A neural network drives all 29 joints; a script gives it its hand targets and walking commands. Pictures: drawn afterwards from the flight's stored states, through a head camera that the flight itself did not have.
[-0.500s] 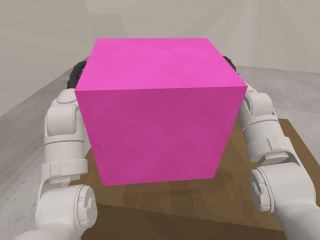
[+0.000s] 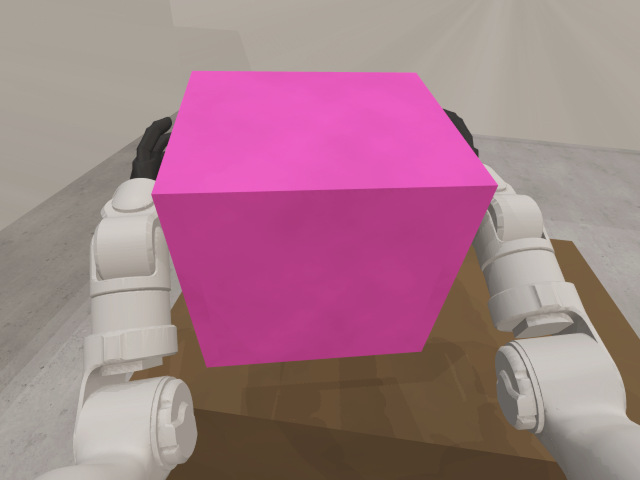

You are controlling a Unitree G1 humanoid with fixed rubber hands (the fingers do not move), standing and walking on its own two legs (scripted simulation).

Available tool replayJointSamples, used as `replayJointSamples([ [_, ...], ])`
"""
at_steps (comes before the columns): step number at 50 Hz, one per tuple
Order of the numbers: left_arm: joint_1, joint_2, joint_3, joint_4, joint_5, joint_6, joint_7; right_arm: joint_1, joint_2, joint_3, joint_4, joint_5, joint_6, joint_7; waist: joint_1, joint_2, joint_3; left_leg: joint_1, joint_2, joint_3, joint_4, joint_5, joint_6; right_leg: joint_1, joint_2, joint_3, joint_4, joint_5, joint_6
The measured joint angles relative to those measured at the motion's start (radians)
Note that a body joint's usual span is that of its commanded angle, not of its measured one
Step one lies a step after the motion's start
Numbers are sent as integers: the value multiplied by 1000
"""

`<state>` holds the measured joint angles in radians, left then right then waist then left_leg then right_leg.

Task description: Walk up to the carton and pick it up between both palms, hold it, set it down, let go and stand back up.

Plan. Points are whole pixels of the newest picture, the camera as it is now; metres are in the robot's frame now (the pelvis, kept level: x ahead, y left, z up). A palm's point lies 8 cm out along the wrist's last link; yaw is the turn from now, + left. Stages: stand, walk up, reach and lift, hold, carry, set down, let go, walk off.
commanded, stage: set down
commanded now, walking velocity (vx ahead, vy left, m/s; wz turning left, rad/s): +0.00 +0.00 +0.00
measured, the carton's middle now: (312, 218) +0.34 +0.00 +0.22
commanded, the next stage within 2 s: none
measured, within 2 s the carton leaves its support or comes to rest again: neither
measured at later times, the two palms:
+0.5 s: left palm (181, 219) +0.39 +0.16 +0.20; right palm (449, 226) +0.38 -0.20 +0.18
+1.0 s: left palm (188, 227) +0.39 +0.15 +0.18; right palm (451, 232) +0.38 -0.21 +0.17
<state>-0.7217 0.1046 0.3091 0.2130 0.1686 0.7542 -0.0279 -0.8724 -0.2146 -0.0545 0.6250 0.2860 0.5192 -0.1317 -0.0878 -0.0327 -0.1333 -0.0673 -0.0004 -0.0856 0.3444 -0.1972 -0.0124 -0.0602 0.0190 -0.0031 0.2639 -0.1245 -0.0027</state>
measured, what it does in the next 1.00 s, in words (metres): stands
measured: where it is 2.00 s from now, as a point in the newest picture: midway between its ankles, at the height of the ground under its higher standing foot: outside the picture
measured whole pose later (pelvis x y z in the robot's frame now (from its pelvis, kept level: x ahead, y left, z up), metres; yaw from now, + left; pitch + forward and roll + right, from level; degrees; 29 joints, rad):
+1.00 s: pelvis +0.01 +0.00 +0.00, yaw +0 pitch -5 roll -1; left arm -0.58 0.03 0.27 0.22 0.21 0.51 -0.03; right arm -0.64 -0.15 -0.14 0.64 0.10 0.11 0.00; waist -0.08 -0.04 0.01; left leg -0.02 0.01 -0.06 0.31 -0.20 -0.02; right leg -0.02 0.01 -0.03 0.26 -0.15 -0.01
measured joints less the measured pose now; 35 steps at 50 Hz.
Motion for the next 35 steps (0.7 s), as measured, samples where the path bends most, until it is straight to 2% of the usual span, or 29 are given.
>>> replayJointSamples([
  [2,-19,-6,24,16,6,-36,-9,-6,15,-29,10,-20,-37,11,-3,-3,10,13,-1,0,-6,2,1,11,-2,-1,-1,-1,0],
  [9,-90,-11,84,115,89,-133,-100,-8,73,-146,88,-150,-184,88,-1,-23,69,69,-6,5,-47,20,3,51,-10,-3,-6,-3,2],
  [14,-49,-15,62,94,104,-176,-117,73,100,-159,66,-206,-275,110,-1,-34,119,96,-6,4,-55,18,3,78,-13,-11,-8,-11,3],
  [18,20,-26,17,45,91,-204,-97,154,103,-134,32,-202,-337,109,0,-36,149,98,-3,4,-44,5,1,87,-11,-16,-10,-18,2],
  [23,117,-36,-60,-34,44,-223,-24,241,75,-75,-38,-148,-383,86,-1,-29,164,83,3,8,-22,-16,0,81,-6,-18,-10,-27,2],
  [27,171,-43,-92,-93,19,-219,21,271,46,-22,-86,-89,-384,62,-7,-27,159,72,9,13,-11,-29,-2,75,0,-17,-12,-30,1],
  [31,183,-50,-88,-120,21,-197,28,260,27,8,-95,-57,-364,48,-11,-35,163,80,14,18,-15,-32,-3,82,4,-16,-17,-31,-2],
  [35,178,-50,-77,-130,26,-174,13,242,25,13,-93,-48,-339,46,-14,-45,171,87,12,17,-23,-27,-4,86,1,-19,-15,-32,-3],
])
